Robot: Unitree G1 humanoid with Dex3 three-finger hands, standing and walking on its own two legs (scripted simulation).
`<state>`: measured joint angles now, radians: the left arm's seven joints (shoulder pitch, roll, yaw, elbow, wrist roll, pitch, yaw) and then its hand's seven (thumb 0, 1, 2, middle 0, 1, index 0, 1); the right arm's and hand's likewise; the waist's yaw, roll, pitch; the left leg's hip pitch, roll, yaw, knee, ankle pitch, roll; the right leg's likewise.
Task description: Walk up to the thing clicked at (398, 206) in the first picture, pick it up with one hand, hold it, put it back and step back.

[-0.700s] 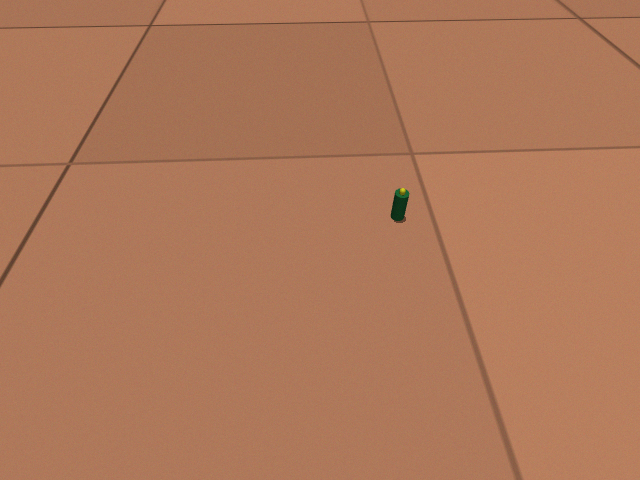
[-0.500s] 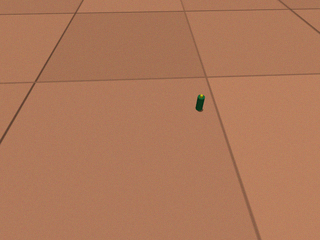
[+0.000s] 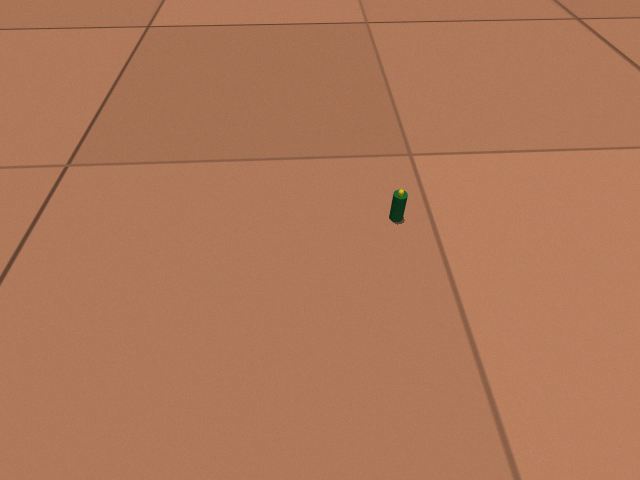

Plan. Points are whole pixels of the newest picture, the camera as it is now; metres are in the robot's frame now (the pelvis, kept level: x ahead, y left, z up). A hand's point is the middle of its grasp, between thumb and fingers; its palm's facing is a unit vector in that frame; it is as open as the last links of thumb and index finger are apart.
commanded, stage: stand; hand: left
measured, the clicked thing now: (398, 204) +1.27 -0.35 -0.70
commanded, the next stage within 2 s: walk up in 0.42 s
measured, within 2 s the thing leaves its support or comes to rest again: neither
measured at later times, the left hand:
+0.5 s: hand out of the picture +0.07 +0.26 -0.16, palm faces -0.07 -0.94 -0.33, open 7.4 cm
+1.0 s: hand (229, 427) +0.23 +0.15 -0.15, palm faces -0.24 -0.91 -0.34, open 7.4 cm
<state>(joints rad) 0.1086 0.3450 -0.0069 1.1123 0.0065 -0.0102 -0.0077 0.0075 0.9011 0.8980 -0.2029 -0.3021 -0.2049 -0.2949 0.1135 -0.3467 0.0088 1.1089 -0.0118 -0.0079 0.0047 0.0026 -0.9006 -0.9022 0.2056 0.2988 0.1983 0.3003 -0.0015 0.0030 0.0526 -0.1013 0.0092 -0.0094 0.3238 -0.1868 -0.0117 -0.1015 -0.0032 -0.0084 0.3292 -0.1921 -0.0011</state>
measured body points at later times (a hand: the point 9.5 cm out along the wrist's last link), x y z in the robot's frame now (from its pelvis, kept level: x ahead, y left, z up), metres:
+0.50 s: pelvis +0.00 +0.00 +0.00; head +0.01 +0.00 +0.45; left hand +0.08 +0.31 -0.13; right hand +0.07 -0.31 -0.13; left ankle -0.01 +0.13 -0.75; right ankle -0.01 -0.12 -0.73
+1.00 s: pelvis +0.14 -0.11 -0.01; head +0.14 -0.12 +0.43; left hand +0.24 +0.19 -0.13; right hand +0.14 -0.44 -0.13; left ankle +0.24 +0.00 -0.72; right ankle +0.11 -0.22 -0.75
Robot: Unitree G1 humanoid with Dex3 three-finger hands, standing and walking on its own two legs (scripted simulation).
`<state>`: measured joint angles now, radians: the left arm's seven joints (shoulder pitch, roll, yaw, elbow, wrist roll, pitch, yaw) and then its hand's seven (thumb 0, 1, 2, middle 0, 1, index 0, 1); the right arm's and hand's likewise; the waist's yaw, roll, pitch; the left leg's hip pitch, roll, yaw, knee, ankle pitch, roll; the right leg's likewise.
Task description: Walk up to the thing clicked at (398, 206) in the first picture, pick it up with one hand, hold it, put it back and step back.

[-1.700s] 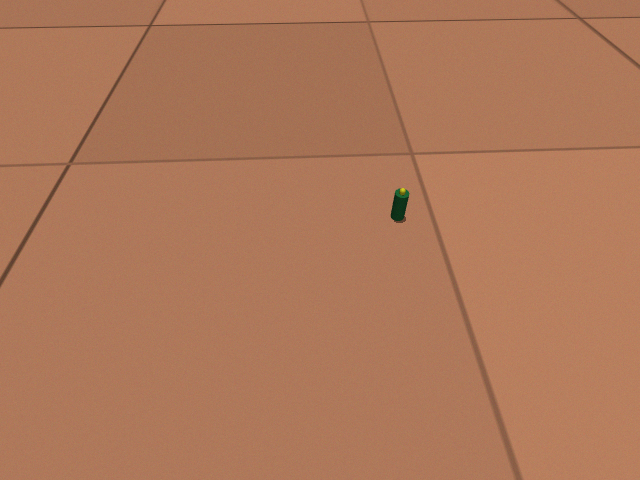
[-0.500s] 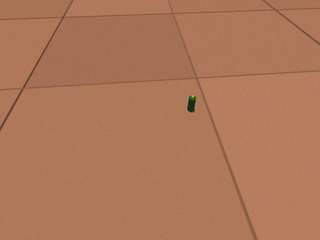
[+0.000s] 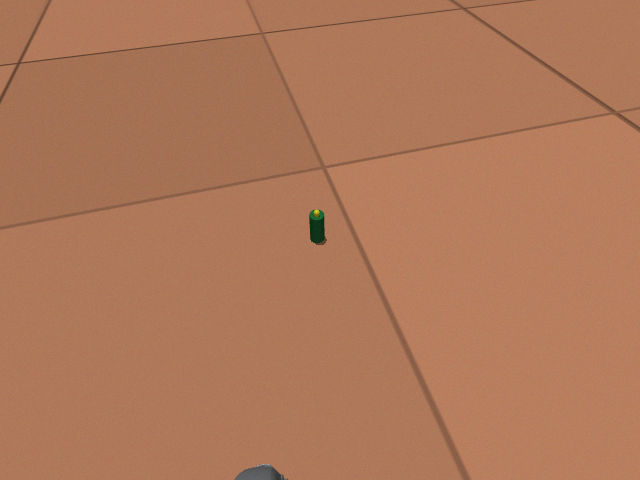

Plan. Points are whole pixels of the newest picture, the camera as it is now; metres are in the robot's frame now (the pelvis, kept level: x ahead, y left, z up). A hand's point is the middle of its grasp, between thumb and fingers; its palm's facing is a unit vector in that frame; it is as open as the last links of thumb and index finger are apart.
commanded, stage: walk up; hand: left
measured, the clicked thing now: (317, 224) +1.15 +0.07 -0.69
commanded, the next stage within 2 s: none
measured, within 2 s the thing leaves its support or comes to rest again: neither
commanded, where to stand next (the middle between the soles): +0.77 -0.08 m, yaw -10 degrees
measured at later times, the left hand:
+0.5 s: hand (209, 314) +0.40 +0.22 -0.12, palm faces -0.23 -0.89 -0.40, open 7.4 cm
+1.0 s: hand (205, 287) +0.49 +0.25 -0.16, palm faces -0.20 -0.91 -0.36, open 7.4 cm
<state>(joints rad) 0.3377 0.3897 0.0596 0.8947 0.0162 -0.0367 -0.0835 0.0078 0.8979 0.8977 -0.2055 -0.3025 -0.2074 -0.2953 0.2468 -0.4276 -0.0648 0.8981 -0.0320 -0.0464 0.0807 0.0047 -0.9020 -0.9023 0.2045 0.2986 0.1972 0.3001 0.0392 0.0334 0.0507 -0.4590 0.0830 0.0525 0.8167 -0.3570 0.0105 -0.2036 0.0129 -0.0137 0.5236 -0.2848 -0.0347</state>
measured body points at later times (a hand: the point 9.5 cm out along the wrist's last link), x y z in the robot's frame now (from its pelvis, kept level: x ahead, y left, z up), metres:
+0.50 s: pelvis +0.22 -0.03 -0.02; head +0.24 -0.05 +0.43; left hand +0.41 +0.27 -0.10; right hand +0.16 -0.36 -0.13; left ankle +0.15 +0.13 -0.73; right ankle +0.32 -0.16 -0.74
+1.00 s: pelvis +0.43 -0.02 -0.01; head +0.44 -0.01 +0.44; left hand +0.50 +0.30 -0.14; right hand +0.46 -0.36 -0.10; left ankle +0.51 +0.08 -0.73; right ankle +0.34 -0.15 -0.68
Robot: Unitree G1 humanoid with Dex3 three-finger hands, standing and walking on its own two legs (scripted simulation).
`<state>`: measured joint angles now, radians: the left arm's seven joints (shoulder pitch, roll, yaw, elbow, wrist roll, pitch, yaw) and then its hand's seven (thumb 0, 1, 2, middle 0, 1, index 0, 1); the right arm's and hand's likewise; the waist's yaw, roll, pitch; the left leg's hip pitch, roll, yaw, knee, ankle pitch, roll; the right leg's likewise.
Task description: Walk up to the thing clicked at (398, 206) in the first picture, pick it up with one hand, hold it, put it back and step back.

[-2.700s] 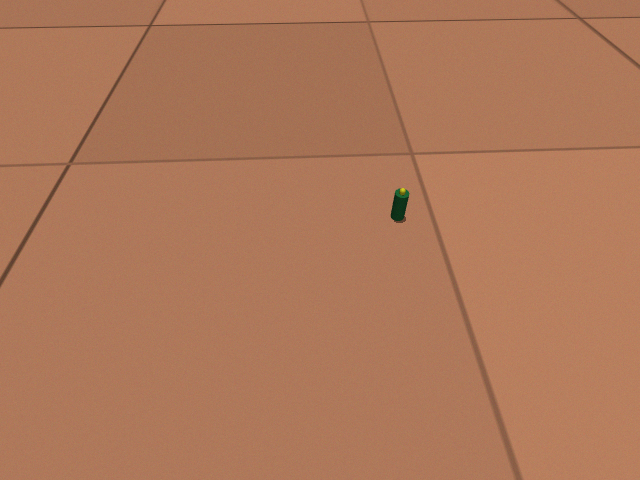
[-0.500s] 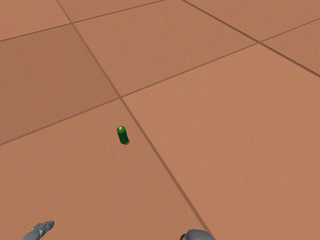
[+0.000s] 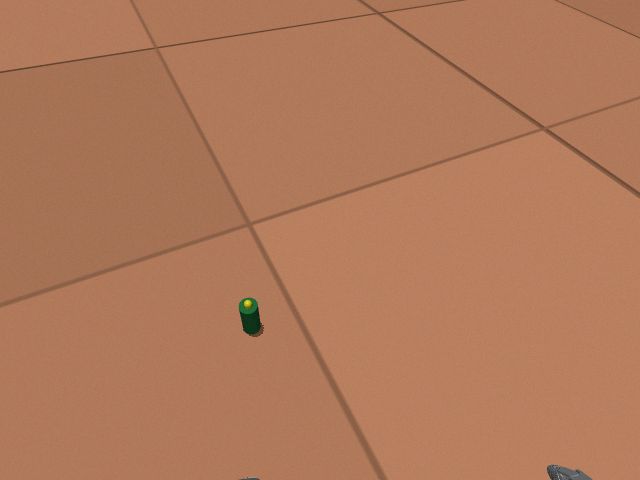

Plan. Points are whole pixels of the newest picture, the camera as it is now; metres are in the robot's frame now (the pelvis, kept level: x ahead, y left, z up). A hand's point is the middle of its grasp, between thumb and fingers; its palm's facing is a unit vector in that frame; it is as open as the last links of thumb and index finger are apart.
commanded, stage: walk up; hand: left
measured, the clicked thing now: (249, 314) +0.70 +0.21 -0.67
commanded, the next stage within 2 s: none
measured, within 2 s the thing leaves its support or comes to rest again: neither
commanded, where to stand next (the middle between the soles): +0.35 +0.00 m, yaw +0 degrees
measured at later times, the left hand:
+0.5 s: hand (148, 399) +0.25 +0.25 -0.10, palm faces -0.02 -0.90 -0.43, open 7.4 cm
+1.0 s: hand (143, 355) +0.33 +0.29 -0.15, palm faces -0.06 -0.92 -0.39, open 7.4 cm
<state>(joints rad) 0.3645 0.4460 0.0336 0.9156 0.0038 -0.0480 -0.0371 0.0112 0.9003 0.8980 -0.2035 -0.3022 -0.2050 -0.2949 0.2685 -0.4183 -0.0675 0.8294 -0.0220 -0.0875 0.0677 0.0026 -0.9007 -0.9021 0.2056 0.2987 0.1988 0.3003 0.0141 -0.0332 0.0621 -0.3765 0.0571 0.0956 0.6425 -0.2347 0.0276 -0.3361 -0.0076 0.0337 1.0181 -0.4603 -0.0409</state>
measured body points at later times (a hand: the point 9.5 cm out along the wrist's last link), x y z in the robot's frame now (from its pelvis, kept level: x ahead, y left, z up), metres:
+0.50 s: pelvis +0.17 -0.03 +0.01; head +0.18 -0.06 +0.46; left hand +0.25 +0.29 -0.07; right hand +0.22 -0.34 -0.13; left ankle +0.17 +0.11 -0.67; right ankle +0.22 -0.14 -0.72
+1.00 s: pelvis +0.28 +0.02 +0.00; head +0.32 +0.02 +0.45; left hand +0.34 +0.34 -0.12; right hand +0.37 -0.30 -0.11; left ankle +0.33 +0.14 -0.72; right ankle +0.33 -0.11 -0.71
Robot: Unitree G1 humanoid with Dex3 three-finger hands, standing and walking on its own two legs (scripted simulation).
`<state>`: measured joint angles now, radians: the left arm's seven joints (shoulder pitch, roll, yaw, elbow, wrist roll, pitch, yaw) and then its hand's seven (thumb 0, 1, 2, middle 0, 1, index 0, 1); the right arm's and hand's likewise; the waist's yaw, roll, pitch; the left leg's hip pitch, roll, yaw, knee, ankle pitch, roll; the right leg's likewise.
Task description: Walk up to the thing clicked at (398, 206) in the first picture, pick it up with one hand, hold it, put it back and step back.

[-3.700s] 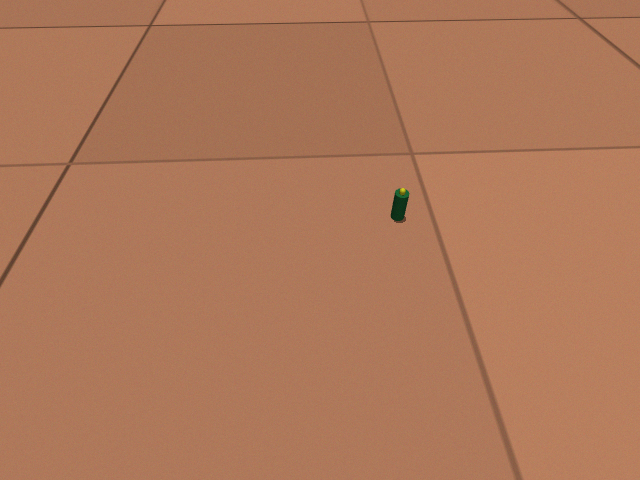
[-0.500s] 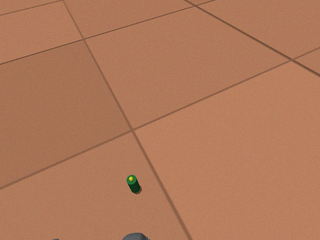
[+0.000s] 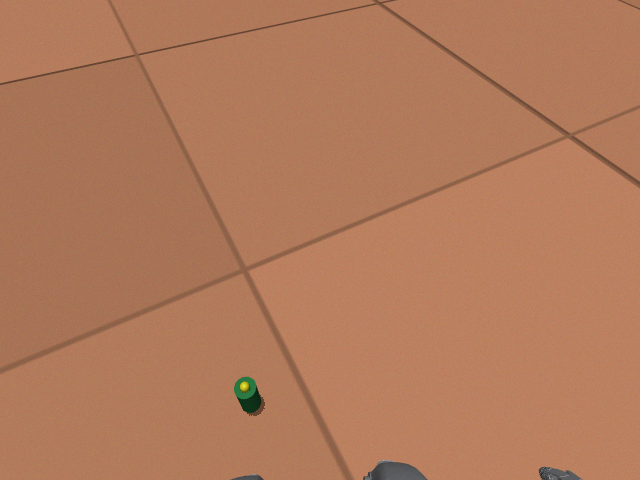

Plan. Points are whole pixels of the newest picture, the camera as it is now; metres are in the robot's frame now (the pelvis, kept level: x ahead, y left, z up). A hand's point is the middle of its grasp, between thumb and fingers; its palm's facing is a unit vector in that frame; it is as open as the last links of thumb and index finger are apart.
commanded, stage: walk up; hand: left
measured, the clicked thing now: (247, 394) +0.42 +0.19 -0.67
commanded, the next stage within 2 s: stand in 1.20 s
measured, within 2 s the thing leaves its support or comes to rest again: neither
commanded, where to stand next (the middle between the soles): +0.07 -0.01 m, yaw +0 degrees
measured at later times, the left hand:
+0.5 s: hand (147, 475) +0.16 +0.23 -0.12, palm faces -0.04 -0.94 -0.33, open 7.4 cm
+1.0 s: hand out of the picture +0.10 +0.25 -0.13, palm faces +0.00 -0.95 -0.33, open 7.4 cm
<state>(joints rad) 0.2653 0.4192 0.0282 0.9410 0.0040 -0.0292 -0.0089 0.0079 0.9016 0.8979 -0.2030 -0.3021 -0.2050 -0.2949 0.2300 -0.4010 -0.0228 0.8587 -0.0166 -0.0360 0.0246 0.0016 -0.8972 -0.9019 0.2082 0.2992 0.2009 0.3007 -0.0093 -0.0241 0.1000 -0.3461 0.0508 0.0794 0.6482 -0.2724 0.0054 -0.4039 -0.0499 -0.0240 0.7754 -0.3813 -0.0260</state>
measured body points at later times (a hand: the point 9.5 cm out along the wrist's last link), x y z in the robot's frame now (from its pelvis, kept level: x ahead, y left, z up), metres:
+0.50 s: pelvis +0.03 -0.01 +0.02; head +0.04 -0.01 +0.47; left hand +0.16 +0.28 -0.10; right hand +0.10 -0.31 -0.11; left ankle +0.05 +0.12 -0.72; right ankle +0.05 -0.13 -0.72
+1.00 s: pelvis +0.04 +0.00 +0.03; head +0.04 +0.00 +0.48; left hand +0.11 +0.30 -0.11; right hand +0.12 -0.30 -0.11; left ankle +0.05 +0.12 -0.72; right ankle +0.05 -0.13 -0.72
